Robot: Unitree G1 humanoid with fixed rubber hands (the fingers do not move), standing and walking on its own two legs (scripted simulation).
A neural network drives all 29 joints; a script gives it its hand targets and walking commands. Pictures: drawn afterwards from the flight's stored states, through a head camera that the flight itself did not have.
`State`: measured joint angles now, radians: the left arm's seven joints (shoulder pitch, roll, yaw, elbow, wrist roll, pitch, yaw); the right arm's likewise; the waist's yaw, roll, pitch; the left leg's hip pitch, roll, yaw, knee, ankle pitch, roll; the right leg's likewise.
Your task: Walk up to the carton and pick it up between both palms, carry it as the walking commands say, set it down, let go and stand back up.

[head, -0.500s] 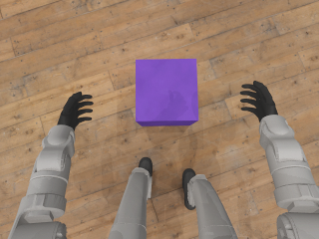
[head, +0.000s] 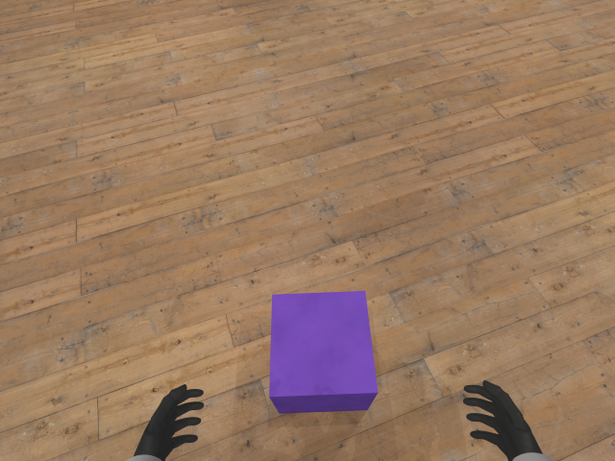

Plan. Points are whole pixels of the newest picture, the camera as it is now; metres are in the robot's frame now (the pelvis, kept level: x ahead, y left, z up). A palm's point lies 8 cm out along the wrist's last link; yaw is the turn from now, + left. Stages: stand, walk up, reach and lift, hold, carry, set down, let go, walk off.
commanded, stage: let go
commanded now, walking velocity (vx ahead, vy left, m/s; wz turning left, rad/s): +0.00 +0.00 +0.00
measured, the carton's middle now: (321, 353) +0.45 +0.02 -0.64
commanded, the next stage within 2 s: stand in 0.52 s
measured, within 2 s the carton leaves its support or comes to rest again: neither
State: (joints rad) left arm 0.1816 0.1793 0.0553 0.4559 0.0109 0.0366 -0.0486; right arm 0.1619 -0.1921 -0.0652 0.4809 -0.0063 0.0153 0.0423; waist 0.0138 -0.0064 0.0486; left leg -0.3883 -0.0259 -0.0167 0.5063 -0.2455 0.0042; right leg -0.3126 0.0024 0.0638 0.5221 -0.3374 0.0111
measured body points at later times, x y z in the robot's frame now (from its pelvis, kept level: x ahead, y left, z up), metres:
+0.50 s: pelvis -0.01 -0.02 +0.00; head +0.01 -0.02 +0.45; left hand +0.15 +0.21 -0.08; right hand +0.15 -0.25 -0.08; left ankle +0.00 +0.12 -0.73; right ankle -0.05 -0.13 -0.73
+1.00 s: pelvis +0.03 -0.02 -0.01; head -0.03 -0.03 +0.44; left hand +0.07 +0.23 -0.13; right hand +0.04 -0.27 -0.15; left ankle +0.00 +0.12 -0.73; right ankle -0.05 -0.13 -0.73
